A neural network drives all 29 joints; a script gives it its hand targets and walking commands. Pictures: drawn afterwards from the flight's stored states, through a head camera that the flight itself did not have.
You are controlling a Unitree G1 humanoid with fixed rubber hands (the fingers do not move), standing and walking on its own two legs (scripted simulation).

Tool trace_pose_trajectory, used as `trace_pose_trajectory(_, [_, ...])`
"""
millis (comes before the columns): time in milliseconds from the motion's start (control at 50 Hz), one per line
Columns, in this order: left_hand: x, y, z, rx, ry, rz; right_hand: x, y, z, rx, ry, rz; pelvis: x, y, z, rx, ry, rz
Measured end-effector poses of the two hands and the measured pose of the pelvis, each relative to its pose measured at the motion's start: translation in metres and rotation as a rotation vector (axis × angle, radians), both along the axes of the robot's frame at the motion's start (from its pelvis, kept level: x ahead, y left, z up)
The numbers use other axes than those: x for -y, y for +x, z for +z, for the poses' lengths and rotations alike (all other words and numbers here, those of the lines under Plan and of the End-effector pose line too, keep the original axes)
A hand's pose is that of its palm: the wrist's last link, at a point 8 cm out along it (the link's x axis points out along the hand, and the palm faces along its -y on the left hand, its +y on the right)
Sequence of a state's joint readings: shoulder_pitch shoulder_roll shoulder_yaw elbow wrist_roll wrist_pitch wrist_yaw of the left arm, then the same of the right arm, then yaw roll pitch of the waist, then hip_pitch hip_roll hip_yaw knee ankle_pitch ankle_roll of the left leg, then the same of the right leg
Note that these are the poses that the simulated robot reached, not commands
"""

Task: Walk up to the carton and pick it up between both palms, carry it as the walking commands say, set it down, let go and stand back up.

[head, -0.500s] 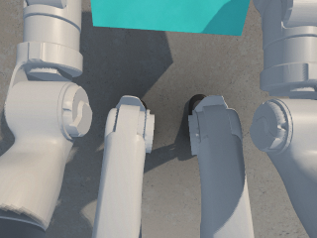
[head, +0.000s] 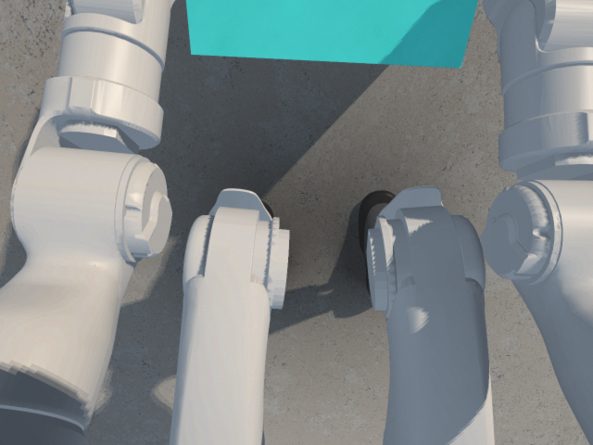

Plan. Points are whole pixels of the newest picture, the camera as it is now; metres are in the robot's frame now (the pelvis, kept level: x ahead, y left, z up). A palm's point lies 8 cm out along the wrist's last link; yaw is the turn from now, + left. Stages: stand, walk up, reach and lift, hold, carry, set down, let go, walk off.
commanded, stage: set down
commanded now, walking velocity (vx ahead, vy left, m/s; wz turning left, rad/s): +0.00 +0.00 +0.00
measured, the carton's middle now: out of the picture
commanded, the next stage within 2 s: none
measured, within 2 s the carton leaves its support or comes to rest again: rests again in 0.92 s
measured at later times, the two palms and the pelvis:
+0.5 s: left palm out of the picture +0.58 +0.15 -0.17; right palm out of the picture +0.56 -0.18 -0.18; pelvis +0.00 +0.00 -0.02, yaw +1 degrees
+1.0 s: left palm out of the picture +0.58 +0.16 -0.19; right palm out of the picture +0.56 -0.18 -0.19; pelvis +0.01 +0.00 -0.03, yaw +1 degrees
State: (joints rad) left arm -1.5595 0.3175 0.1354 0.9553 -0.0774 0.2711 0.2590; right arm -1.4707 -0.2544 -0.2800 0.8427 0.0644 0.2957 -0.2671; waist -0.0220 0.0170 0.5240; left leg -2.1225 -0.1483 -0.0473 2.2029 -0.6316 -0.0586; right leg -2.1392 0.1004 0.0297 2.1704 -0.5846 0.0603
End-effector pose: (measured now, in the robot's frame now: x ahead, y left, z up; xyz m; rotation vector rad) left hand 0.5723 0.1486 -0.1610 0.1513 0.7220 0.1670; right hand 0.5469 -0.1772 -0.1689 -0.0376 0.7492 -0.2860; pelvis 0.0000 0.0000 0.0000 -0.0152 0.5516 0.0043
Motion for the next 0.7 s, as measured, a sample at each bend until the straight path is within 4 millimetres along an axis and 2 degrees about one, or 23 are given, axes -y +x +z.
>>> trace_pose_trajectory(140, [-0.004, 0.007, -0.006, -0.021, 0.014, -0.018, -0.004, 0.008, -0.005, 0.014, 0.012, 0.02, -0.001, 0.005, -0.009, 0.009, 0.003, 0.005])
trace_pose_trajectory(700, [-0.01, 0.008, -0.012, -0.012, -0.061, -0.055, 0.003, 0.011, -0.01, 0.037, 0.075, 0.089, 0.002, 0.005, -0.022, 0.022, 0.012, 0.01])
